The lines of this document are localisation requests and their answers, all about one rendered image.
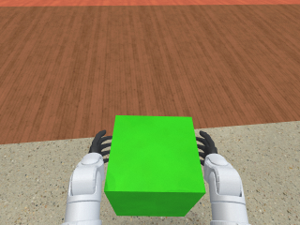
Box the robot right hand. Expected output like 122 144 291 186
195 130 218 166

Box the carton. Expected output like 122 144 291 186
104 115 206 217

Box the right robot forearm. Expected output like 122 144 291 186
203 153 251 225

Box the robot left hand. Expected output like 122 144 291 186
88 129 113 163

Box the left robot forearm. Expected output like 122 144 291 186
61 152 105 225

